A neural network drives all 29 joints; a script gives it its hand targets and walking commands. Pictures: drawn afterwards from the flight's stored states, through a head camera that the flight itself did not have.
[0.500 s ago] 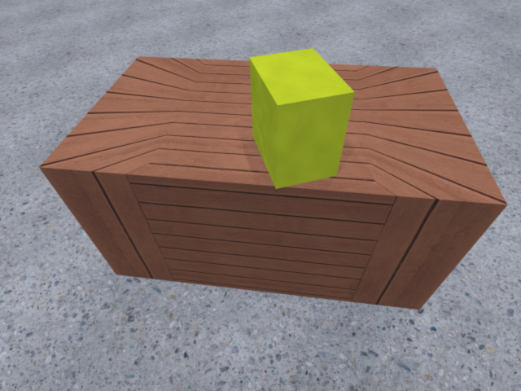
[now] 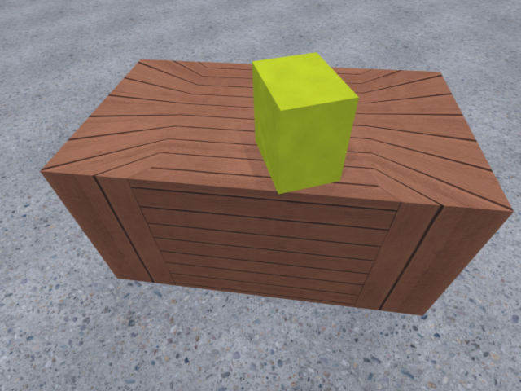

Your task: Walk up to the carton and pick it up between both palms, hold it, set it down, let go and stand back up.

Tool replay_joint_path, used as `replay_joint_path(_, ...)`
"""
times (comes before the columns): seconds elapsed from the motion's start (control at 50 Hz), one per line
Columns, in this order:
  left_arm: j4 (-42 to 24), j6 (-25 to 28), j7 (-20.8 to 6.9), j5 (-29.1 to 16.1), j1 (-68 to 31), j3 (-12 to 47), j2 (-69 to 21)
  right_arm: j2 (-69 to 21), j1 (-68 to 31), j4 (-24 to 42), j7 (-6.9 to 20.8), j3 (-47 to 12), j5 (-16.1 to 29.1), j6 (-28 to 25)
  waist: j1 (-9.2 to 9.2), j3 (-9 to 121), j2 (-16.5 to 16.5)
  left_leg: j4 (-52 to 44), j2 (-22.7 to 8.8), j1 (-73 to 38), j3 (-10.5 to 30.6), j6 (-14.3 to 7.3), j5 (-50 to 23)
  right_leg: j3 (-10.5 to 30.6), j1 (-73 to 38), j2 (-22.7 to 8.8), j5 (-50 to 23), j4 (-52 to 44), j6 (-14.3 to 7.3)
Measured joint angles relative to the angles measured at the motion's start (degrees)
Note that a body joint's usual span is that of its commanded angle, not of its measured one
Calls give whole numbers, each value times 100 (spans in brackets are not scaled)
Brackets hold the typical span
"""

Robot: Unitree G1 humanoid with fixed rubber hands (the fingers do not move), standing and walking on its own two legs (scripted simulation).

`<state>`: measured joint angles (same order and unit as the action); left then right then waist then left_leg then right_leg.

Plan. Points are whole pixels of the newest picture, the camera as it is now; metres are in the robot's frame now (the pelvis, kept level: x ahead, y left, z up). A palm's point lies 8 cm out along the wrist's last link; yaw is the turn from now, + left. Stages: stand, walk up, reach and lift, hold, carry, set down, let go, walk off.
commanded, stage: stand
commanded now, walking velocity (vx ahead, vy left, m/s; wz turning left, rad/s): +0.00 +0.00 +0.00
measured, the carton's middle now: (297, 123) +0.77 -0.05 -0.02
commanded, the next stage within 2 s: walk up in 0.88 s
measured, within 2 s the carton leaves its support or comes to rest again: neither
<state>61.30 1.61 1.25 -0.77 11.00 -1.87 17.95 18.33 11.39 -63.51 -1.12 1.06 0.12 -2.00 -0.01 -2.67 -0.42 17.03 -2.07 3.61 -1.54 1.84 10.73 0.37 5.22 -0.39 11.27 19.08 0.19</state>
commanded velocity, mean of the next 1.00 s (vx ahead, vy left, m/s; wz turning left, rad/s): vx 0.00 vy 0.00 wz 0.00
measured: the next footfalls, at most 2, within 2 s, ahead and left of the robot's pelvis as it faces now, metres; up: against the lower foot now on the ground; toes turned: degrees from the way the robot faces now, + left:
right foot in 1.36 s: +0.13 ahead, -0.18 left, +0.00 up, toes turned -6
left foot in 1.84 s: +0.38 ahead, +0.12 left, +0.00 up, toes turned -2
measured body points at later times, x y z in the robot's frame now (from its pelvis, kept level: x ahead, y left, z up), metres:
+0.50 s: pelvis +0.00 +0.00 +0.00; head +0.00 +0.00 +0.45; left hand +0.04 +0.28 -0.14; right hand +0.05 -0.29 -0.14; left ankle -0.02 +0.14 -0.75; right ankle -0.01 -0.12 -0.75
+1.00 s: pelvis +0.00 +0.00 +0.00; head +0.00 +0.00 +0.45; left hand +0.04 +0.29 -0.14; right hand +0.03 -0.29 -0.14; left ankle -0.02 +0.14 -0.75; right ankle -0.01 -0.12 -0.75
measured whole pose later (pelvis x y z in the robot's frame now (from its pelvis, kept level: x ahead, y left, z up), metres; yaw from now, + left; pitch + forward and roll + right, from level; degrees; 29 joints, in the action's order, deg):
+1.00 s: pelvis +0.00 +0.00 +0.00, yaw +0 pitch -3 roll +0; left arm 61.8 1.5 1.5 -0.5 12.0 -1.9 17.2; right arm 17.4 12.0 -64.2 -1.1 0.9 -0.1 -1.4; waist -0.3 -3.2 -0.2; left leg 17.4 -2.5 4.1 -1.4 2.0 10.6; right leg 0.0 5.0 -0.3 10.5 18.2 0.2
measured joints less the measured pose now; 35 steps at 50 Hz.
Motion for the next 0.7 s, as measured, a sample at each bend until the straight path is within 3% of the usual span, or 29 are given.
replay_joint_path(0.7,114,-45,24,7,191,46,-102,-49,-2,-40,-26,13,-28,57,0,-47,31,37,-44,61,37,18,-12,-53,-19,20,-88,-112,-2)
